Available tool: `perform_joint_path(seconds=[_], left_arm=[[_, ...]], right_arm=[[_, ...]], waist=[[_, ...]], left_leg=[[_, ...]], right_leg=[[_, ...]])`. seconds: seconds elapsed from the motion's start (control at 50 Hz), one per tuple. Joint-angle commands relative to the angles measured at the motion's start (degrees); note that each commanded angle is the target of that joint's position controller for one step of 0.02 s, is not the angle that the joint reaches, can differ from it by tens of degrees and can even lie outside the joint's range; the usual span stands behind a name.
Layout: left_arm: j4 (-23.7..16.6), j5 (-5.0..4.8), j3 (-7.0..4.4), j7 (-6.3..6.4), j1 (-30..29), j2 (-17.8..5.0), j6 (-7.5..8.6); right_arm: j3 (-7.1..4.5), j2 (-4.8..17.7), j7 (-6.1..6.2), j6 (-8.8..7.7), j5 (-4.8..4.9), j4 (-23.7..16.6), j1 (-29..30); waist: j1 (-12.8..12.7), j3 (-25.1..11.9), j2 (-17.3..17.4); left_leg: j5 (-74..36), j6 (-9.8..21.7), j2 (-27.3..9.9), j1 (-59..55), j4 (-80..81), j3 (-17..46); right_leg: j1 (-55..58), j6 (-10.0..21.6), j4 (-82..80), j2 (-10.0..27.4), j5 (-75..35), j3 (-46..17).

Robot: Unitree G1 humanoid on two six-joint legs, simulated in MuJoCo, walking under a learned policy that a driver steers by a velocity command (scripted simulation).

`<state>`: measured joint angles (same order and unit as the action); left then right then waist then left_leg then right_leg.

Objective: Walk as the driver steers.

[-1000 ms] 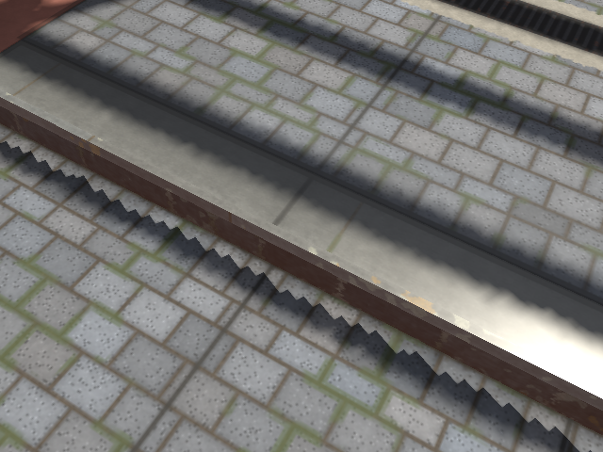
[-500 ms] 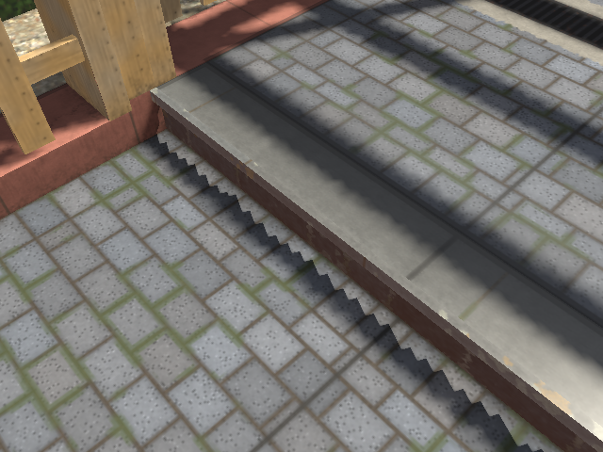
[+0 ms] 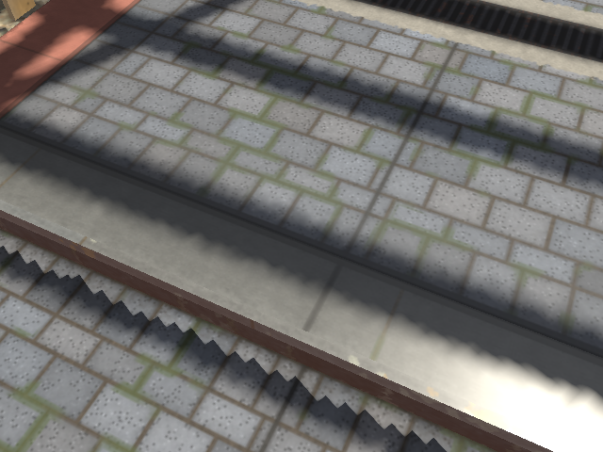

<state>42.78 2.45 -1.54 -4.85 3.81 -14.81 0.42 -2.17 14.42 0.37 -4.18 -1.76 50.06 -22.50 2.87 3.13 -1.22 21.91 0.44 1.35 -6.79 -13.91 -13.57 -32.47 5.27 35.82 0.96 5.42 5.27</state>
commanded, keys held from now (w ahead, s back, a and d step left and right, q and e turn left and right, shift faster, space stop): w+e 1.00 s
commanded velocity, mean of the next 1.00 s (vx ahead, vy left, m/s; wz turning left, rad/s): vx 0.50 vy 0.00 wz -0.58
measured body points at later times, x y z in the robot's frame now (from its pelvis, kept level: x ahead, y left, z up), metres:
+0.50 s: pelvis +0.26 -0.01 +0.00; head +0.30 -0.02 +0.45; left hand +0.35 +0.27 -0.12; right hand +0.39 -0.29 -0.09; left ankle +0.40 +0.07 -0.72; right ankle +0.14 -0.06 -0.73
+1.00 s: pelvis +0.46 -0.12 +0.01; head +0.52 -0.15 +0.46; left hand +0.80 -0.19 -0.01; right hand +0.23 -0.24 -0.11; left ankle +0.40 +0.07 -0.73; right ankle +0.52 -0.30 -0.49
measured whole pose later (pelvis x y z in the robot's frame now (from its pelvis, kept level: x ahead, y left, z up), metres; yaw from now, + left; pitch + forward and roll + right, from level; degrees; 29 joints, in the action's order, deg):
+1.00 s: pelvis +0.46 -0.12 +0.01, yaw -36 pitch +5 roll -2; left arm 23.5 1.9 2.0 0.2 -8.0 -5.6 -2.7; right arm -0.2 10.7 1.2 -4.5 -1.0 58.6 -31.6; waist 2.9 2.9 0.6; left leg 15.7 -2.9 -5.8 -6.2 -6.0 -15.5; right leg -72.5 7.7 97.2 2.6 29.7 4.7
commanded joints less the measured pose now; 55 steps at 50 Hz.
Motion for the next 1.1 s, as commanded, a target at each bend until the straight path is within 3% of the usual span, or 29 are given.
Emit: perform_joint_path(seconds=[0.02, 0.04, 0.06, 0.08, 0.1, 0.14, 0.16, 0.22, 0.32, 0.42, 0.48, 0.5, 0.52, 0.54, 0.56, 0.58, 0.62, 0.74, 0.78, 0.88, 0.94, 0.96, 0.98, 1.0, 1.02, 1.04, 1.06, 1.08, 1.1], left_arm=[[-1.76, 0.32, -2.16, 1.23, 6.67, -6.65, 0.89], [0.96, 1.00, -3.17, 2.02, 15.60, -8.29, 1.41], [1.61, 1.40, -5.07, 3.09, 22.01, -14.34, 1.22], [0.53, -0.69, -6.19, 3.15, 18.95, -18.25, 0.55], [0.68, -1.85, -5.93, 3.31, 17.71, -16.52, 0.08], [1.27, -2.05, -4.49, 3.91, 13.23, -10.89, 0.38], [1.73, -2.30, -4.06, 4.23, 12.10, -9.59, 0.88], [2.06, -2.46, -3.68, 4.16, 11.84, -9.27, 2.42], [3.22, -1.99, -4.21, 4.42, 15.40, -10.75, 2.24], [3.05, -1.25, -4.26, 4.93, 17.63, -10.93, 2.00], [1.70, -0.80, -4.23, 5.32, 13.84, -10.65, 2.24], [1.01, -1.59, -4.25, 4.94, 11.02, -10.98, 2.57], [-0.30, -2.75, -3.29, 4.57, 10.41, -7.60, 3.35], [-2.15, -3.27, -1.50, 4.80, 16.58, -0.20, 3.48], [-0.71, -1.42, -2.19, 5.52, 19.92, -5.62, 2.01], [0.15, 0.10, -2.84, 5.38, 16.51, -7.45, 1.03], [-2.17, 0.84, -2.72, 4.11, 11.41, -5.64, 0.33], [-8.08, 0.13, -1.85, 3.46, 4.51, -1.27, -1.57], [-11.97, -0.14, -0.64, 5.80, -1.60, 3.20, -2.66], [-20.76, -0.30, 1.74, 8.06, -15.40, 6.63, -2.05], [-25.66, -0.10, 3.61, 6.15, -19.89, 8.92, -2.08], [-26.56, -0.12, 4.29, 4.55, -17.48, 9.16, -2.53], [-26.37, -1.07, 4.32, 3.89, -16.76, 8.71, -2.65], [-23.27, -0.87, 3.47, 3.64, -13.90, 6.91, -2.43], [-20.76, -0.82, 2.36, 3.65, -6.76, 5.26, -2.86], [-17.85, -1.23, 1.34, 3.53, 4.28, 3.59, -3.25], [-15.84, -1.46, -0.03, 3.37, 12.77, -0.17, -2.78], [-14.13, -2.50, -2.39, 3.58, 14.24, -6.42, -1.97], [-13.47, -3.28, -5.48, 4.29, 11.51, -13.94, -3.00]], right_arm=[[-2.39, 11.36, 0.75, 0.52, -0.06, -1.98, 0.28], [-2.21, 11.45, 0.85, 0.85, 0.18, -2.40, 0.71], [-1.09, 7.91, 0.46, 0.49, 0.61, -4.76, -1.43], [-1.06, 6.14, -0.62, 0.17, 0.47, -7.63, -0.05], [-1.48, 9.77, -0.83, -0.23, -0.33, -8.18, 6.12], [-0.78, 7.87, -1.00, -1.08, 0.37, -7.90, 7.03], [-0.69, 7.52, -0.74, -0.40, -0.56, -7.91, 7.05], [-0.26, 6.21, -0.91, 1.79, -1.76, -7.11, 4.55], [0.46, 5.05, -1.19, 2.15, -1.27, -10.68, 15.33], [1.18, 5.36, -0.77, 1.40, -0.43, -12.78, 21.42], [0.64, 7.16, 0.32, 0.81, -0.11, -10.47, 12.50], [0.09, 7.82, 0.88, 0.25, -0.35, -8.94, 5.88], [-1.08, 11.87, 1.80, -0.52, -1.58, -7.93, -1.19], [-1.91, 16.56, 2.20, 0.01, -2.18, -8.83, -1.07], [-2.49, 15.08, 1.75, 1.15, -1.34, -9.03, 1.74], [-1.26, 9.15, 1.22, 1.51, -0.94, -10.54, 5.33], [0.06, 5.13, 0.68, 1.26, -0.76, -10.39, 8.28], [-0.90, 5.18, -0.06, -1.52, -0.38, -5.43, 0.72], [-0.97, 5.06, -0.18, -2.10, -0.89, -2.53, -4.79], [0.03, 3.43, -0.68, -3.33, -1.05, 3.78, -9.76], [0.69, 2.98, 0.45, -2.03, -0.42, 6.67, -9.78], [0.36, 4.82, 1.60, -1.29, 0.66, 5.51, -7.94], [0.69, 3.78, 1.77, -0.63, 1.66, 5.58, -7.81], [1.05, 4.86, 1.88, -0.33, 2.59, 3.32, -6.86], [-0.46, 11.22, 1.95, -0.26, 2.30, 2.18, -7.22], [-2.40, 16.91, 1.57, 0.24, 2.28, 0.95, -5.75], [-3.67, 19.00, 0.10, 0.31, 3.73, -0.74, -3.78], [-3.23, 14.82, -1.57, -0.89, 3.62, -6.34, -1.58], [-3.46, 10.90, -3.91, -1.74, 1.24, -11.19, 3.69]], waist=[[-5.39, -5.20, 6.44], [-9.41, -10.42, 4.18], [-10.50, -17.33, -3.58], [-7.32, -20.82, -13.29], [-9.18, -15.02, -3.06], [-4.79, -3.34, 3.17], [-3.20, -1.89, 3.03], [-1.17, -4.49, 1.30], [-4.09, -1.59, -1.19], [-6.40, -3.72, -2.93], [-1.61, -6.61, -3.42], [3.31, -8.60, -0.74], [5.91, -13.28, 5.12], [0.58, -15.63, 17.45], [-1.59, -16.59, 11.60], [-1.28, -10.08, 3.98], [-2.03, -2.50, 5.55], [-2.42, -0.58, 5.80], [-0.74, -0.24, 9.19], [-1.02, 4.37, 3.53], [-2.25, 4.70, 3.77], [-3.68, 2.14, 5.44], [-3.00, 0.73, 6.18], [-3.53, -4.59, 2.96], [-6.76, -11.77, 7.78], [-11.14, -20.97, 14.74], [-15.16, -26.75, 17.24], [-14.34, -28.60, 6.19], [-11.74, -31.54, -10.49]], left_leg=[[-64.69, 5.24, -16.01, -0.02, -17.94, 1.33], [-58.55, 4.09, -14.72, 5.71, -31.50, 0.45], [-34.63, 1.92, -11.84, 22.66, -49.85, 0.04], [8.87, -0.80, 1.26, 42.72, -66.12, 7.59], [4.67, -0.02, -2.32, 48.66, -66.18, 16.16], [-3.33, 0.28, -7.02, 44.58, -55.79, 15.94], [-3.67, -0.46, -7.81, 41.23, -52.57, 16.17], [-4.56, -2.66, -7.37, 36.21, -49.06, 15.02], [-13.46, -4.72, -5.97, 39.30, -35.00, 13.02], [-16.70, -3.54, -2.29, 35.40, -23.70, 13.17], [-11.92, -1.08, 0.28, 21.80, -19.36, 14.22], [-15.43, -0.42, 0.59, 13.31, -11.82, 12.94], [-11.88, 1.95, -9.08, 1.46, -7.18, 22.21], [-24.87, 7.20, -27.01, -7.67, -4.66, 43.60], [-8.67, 12.14, -28.23, -2.80, -4.00, 52.35], [5.15, 12.34, -24.82, 3.30, -2.32, 46.88], [4.76, 9.68, -18.85, 12.36, 0.16, 33.81], [-3.80, 9.60, -17.86, 15.82, 1.97, 21.10], [-3.09, 11.73, -22.00, 10.91, 3.14, 22.07], [1.72, 6.26, -21.44, 4.58, 7.74, 14.12], [-7.19, 5.09, -16.07, 10.85, 12.23, 6.89], [-19.03, 7.35, -16.69, 13.60, 17.45, 3.89], [-30.93, 8.78, -15.33, 15.35, 20.29, 1.01], [-66.56, 9.68, -15.37, 16.11, 14.18, -1.81], [-97.01, 9.99, -17.88, 10.14, 2.96, -1.58], [-112.44, 9.16, -19.82, 2.51, -11.00, -0.76], [-111.90, 6.85, -18.97, 2.32, -26.92, -0.52], [-70.79, 2.22, -12.91, 22.99, -49.80, 2.95], [-12.41, -1.59, 0.92, 41.34, -74.17, 11.79]], right_leg=[[11.48, 4.63, -3.01, -5.96, 8.70, 2.74], [23.81, 6.64, -7.38, -6.53, 7.08, 0.77], [41.11, 11.44, -8.66, 6.87, 16.85, -18.03], [50.74, 18.81, -17.79, 18.29, 18.28, -49.07], [47.41, 17.18, -20.48, 16.86, 14.92, -43.93], [32.00, 13.32, -22.22, 12.84, 1.67, -30.56], [27.94, 11.96, -22.51, 10.30, -6.19, -26.70], [24.30, 11.53, -22.27, 6.76, -19.34, -20.67], [22.34, 8.48, -22.62, 2.90, -15.10, -19.36], [26.34, 6.18, -16.64, 3.33, -24.09, -21.84], [23.22, 4.23, -8.20, 3.59, -30.44, -25.14], [21.32, 2.91, 0.80, 0.44, -32.27, -23.54], [14.20, 0.62, 14.98, -3.67, -20.52, -20.20], [-0.50, -1.22, 30.14, -11.18, 24.64, -12.52], [-5.22, -1.26, 39.65, -7.15, 26.13, -11.37], [-7.80, -1.70, 45.99, -4.30, 21.63, -11.05], [-11.56, -2.26, 51.19, -1.77, 17.05, -8.87], [-23.92, -3.39, 62.96, -1.24, 9.97, -10.15], [-38.41, -2.04, 85.97, -2.56, 18.49, -9.16], [-56.40, 1.84, 90.15, -1.23, 27.14, -10.31], [-47.92, 1.32, 71.53, 1.18, 25.38, -2.94], [-36.37, 2.18, 59.68, 3.93, 23.15, 0.08], [-24.23, 3.06, 48.41, 3.22, 23.01, 4.32], [-8.61, 3.97, 43.71, -2.02, 25.01, 11.03], [-1.08, 4.00, 42.00, -5.70, 25.22, 12.06], [5.42, 5.24, 38.37, -8.43, 26.31, 9.00], [15.40, 7.45, 27.61, -10.21, 24.22, 1.92], [28.49, 10.91, 12.33, -1.19, 33.65, -26.02], [34.36, 12.27, -11.31, 8.35, 37.58, -61.06]])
